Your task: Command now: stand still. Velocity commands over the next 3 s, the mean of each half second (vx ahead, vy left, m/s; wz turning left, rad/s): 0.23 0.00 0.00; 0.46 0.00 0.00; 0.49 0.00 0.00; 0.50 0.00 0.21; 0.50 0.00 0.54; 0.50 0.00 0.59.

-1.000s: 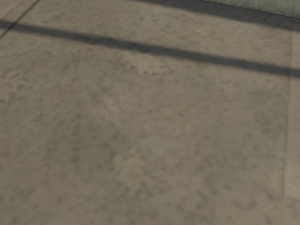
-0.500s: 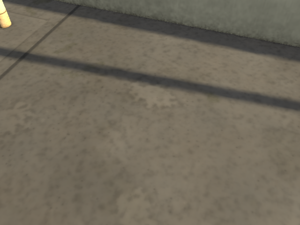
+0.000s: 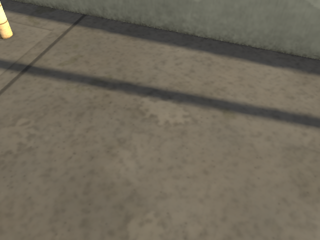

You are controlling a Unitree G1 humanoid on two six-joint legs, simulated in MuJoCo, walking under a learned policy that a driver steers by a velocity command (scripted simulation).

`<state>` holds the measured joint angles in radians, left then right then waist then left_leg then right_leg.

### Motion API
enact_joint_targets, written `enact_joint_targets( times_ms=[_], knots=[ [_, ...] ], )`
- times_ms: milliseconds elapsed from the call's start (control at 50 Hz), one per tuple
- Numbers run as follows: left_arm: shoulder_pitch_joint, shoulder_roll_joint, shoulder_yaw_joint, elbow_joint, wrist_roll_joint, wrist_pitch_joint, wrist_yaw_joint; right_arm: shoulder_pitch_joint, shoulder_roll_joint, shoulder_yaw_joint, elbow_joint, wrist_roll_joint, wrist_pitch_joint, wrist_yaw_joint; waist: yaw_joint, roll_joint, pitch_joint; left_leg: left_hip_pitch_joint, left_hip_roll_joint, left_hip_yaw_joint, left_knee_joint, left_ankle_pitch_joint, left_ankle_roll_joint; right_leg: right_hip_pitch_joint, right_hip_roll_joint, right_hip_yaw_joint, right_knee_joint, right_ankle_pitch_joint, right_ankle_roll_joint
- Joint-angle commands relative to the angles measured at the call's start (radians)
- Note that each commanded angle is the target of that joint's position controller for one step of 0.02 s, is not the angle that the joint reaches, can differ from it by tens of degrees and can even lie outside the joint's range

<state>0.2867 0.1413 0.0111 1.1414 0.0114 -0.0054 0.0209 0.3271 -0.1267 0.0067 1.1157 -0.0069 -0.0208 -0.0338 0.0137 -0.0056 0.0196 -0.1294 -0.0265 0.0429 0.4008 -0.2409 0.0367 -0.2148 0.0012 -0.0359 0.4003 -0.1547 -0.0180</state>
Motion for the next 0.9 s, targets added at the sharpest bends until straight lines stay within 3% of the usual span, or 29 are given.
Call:
enact_joint_targets(
  times_ms=[20,80,100,140,160,200,220,260,340,380,400,420,440,460,480,500,540,600,700,780,820,840,860,880,900],
  knots=[
    [0.055,0.069,0.008,-0.004,0.000,-0.003,0.004,0.070,-0.071,-0.008,-0.006,0.000,-0.005,-0.003,0.001,0.009,0.059,-0.104,0.122,-0.122,-0.110,0.033,0.019,0.041,-0.095,0.110,-0.056,0.035,-0.014],
    [0.056,0.066,0.007,0.003,-0.001,-0.002,0.005,0.077,-0.068,-0.006,-0.001,0.000,-0.005,-0.004,0.000,0.010,0.062,-0.101,0.121,-0.121,-0.109,0.039,0.019,0.041,-0.096,0.110,-0.055,0.039,-0.013],
    [0.061,0.063,0.006,0.006,0.001,-0.001,0.005,0.089,-0.070,-0.007,0.002,-0.002,-0.004,-0.004,-0.002,0.015,0.046,-0.095,0.115,-0.122,-0.119,-0.034,0.023,0.043,-0.084,0.101,-0.050,-0.021,-0.014],
    [0.054,0.075,0.014,-0.005,0.005,0.004,0.002,0.104,-0.115,-0.026,0.000,-0.004,0.005,-0.003,-0.010,0.062,0.068,-0.116,0.110,-0.154,-0.136,-0.309,0.055,-0.016,-0.023,0.047,0.033,-0.232,-0.027],
    [0.042,0.078,0.018,-0.018,0.012,0.006,-0.002,0.118,-0.136,-0.036,-0.003,-0.006,0.012,-0.001,-0.020,0.092,0.102,-0.127,0.139,-0.208,-0.168,-0.463,0.085,-0.090,0.006,0.017,0.094,-0.323,-0.034],
    [-0.018,0.044,0.013,-0.059,0.029,0.003,-0.015,0.171,-0.167,-0.055,0.002,-0.006,0.017,-0.002,-0.051,0.153,0.178,-0.112,0.278,-0.376,-0.270,-0.628,0.163,-0.237,0.020,-0.046,0.268,-0.284,-0.038],
    [-0.044,0.040,0.012,-0.080,0.035,-0.002,-0.019,0.180,-0.166,-0.060,0.005,-0.008,0.014,-0.001,-0.058,0.157,0.201,-0.118,0.329,-0.428,-0.299,-0.609,0.195,-0.282,-0.013,-0.034,0.345,-0.255,-0.044],
    [-0.078,0.063,0.021,-0.112,0.030,-0.019,-0.027,0.175,-0.163,-0.065,0.001,-0.022,0.001,0.002,-0.051,0.118,0.191,-0.045,0.348,-0.432,-0.299,-0.476,0.215,-0.373,-0.048,-0.001,0.416,-0.271,-0.052],
    [-0.062,0.062,0.032,-0.131,0.010,-0.047,-0.039,0.131,-0.170,-0.072,-0.011,-0.013,-0.024,0.007,-0.017,0.114,0.137,-0.066,0.271,-0.274,-0.226,-0.274,0.177,-0.205,-0.024,-0.039,0.251,-0.216,-0.056],
    [0.084,0.046,0.038,-0.082,0.006,-0.054,-0.035,0.086,-0.177,-0.079,-0.020,-0.002,-0.027,0.009,0.053,0.081,0.110,-0.225,0.209,-0.183,-0.114,-0.249,0.150,0.079,0.036,-0.097,0.099,-0.113,-0.053],
    [0.190,0.068,0.049,-0.048,0.006,-0.060,-0.028,0.079,-0.155,-0.072,-0.027,-0.006,-0.033,0.011,0.092,0.027,0.077,-0.328,0.165,-0.135,0.006,-0.223,0.128,0.251,0.025,-0.054,0.057,-0.141,-0.053],
    [0.327,0.147,0.069,-0.025,0.024,-0.071,-0.015,0.046,-0.086,-0.054,-0.055,-0.012,-0.043,0.022,0.147,-0.187,0.037,-0.441,0.058,0.005,0.346,-0.188,0.083,0.364,-0.205,0.267,-0.126,-0.358,-0.083],
    [0.418,0.244,0.089,-0.003,0.015,-0.062,-0.013,0.043,-0.070,-0.055,-0.100,-0.012,-0.049,0.033,0.140,-0.334,0.024,-0.637,-0.040,0.051,0.601,-0.319,0.070,0.402,-0.398,0.685,-0.294,-0.616,-0.177],
    [0.306,0.193,0.074,-0.026,0.014,-0.050,-0.009,-0.013,-0.131,-0.068,-0.113,-0.041,-0.044,0.041,0.078,-0.158,0.106,-0.662,0.046,-0.033,0.740,-0.257,0.083,0.281,-0.395,0.657,-0.288,-0.656,-0.187],
    [0.201,0.163,0.063,-0.065,0.014,-0.055,-0.016,-0.038,-0.117,-0.067,-0.117,-0.039,-0.046,0.053,0.037,-0.073,0.145,-0.655,0.083,-0.058,0.751,-0.142,0.088,0.194,-0.353,0.554,-0.277,-0.559,-0.173],
    [0.149,0.144,0.056,-0.086,0.012,-0.064,-0.021,-0.023,-0.094,-0.062,-0.106,-0.031,-0.050,0.059,0.006,-0.043,0.137,-0.609,0.105,-0.064,0.726,-0.059,0.078,0.156,-0.304,0.447,-0.288,-0.407,-0.154],
    [0.140,0.102,0.040,-0.087,0.006,-0.084,-0.015,-0.006,-0.094,-0.065,-0.089,-0.035,-0.044,0.065,-0.021,-0.048,0.107,-0.552,0.118,-0.043,0.685,0.023,0.050,0.152,-0.234,0.289,-0.287,-0.139,-0.129],
    [0.234,0.095,0.029,-0.050,0.005,-0.095,-0.009,-0.058,-0.095,-0.068,-0.104,-0.027,-0.025,0.066,-0.020,-0.064,0.077,-0.585,0.100,-0.001,0.655,0.070,0.027,0.215,-0.202,0.169,-0.243,0.226,-0.128],
    [0.279,0.092,0.014,-0.041,0.006,-0.099,-0.005,-0.309,-0.076,-0.051,-0.196,-0.015,-0.021,0.068,0.013,-0.076,0.118,-0.579,0.067,0.057,0.402,0.170,0.004,0.196,-0.171,0.090,-0.253,0.397,-0.138],
    [0.305,0.112,0.015,-0.026,0.007,-0.104,0.002,-0.394,-0.083,-0.043,-0.232,-0.007,-0.024,0.064,0.023,-0.095,0.127,-0.473,0.034,0.092,0.224,0.194,0.039,0.237,-0.193,0.062,-0.237,0.518,-0.146],
    [0.281,0.129,0.020,-0.024,0.010,-0.108,0.003,-0.355,-0.107,-0.051,-0.232,-0.008,-0.031,0.056,-0.012,-0.095,0.103,-0.383,0.006,0.098,0.182,0.152,0.078,0.277,-0.208,0.045,-0.166,0.711,-0.144],
    [0.264,0.143,0.024,-0.026,0.012,-0.109,0.005,-0.289,-0.124,-0.059,-0.215,-0.008,-0.036,0.049,-0.043,-0.100,0.064,-0.308,-0.019,0.101,0.177,0.114,0.099,0.301,-0.211,0.035,-0.083,0.843,-0.138],
    [0.246,0.157,0.030,-0.028,0.014,-0.106,0.007,-0.166,-0.144,-0.072,-0.180,-0.006,-0.044,0.042,-0.095,-0.094,-0.004,-0.195,-0.043,0.099,0.151,0.086,0.119,0.322,-0.208,0.024,0.059,0.922,-0.130],
    [0.225,0.163,0.032,-0.033,0.009,-0.101,0.006,-0.004,-0.163,-0.086,-0.126,-0.011,-0.054,0.033,-0.164,-0.070,-0.084,0.005,-0.037,0.087,0.083,0.128,0.140,0.256,-0.182,0.002,0.256,0.850,-0.117],
    [0.233,0.132,0.024,-0.057,0.001,-0.099,-0.001,0.154,-0.235,-0.108,-0.094,-0.036,-0.060,0.024,-0.207,0.008,-0.193,0.248,0.156,-0.127,0.067,-0.025,0.184,0.059,-0.136,-0.023,0.541,0.516,-0.108]
  ],
)
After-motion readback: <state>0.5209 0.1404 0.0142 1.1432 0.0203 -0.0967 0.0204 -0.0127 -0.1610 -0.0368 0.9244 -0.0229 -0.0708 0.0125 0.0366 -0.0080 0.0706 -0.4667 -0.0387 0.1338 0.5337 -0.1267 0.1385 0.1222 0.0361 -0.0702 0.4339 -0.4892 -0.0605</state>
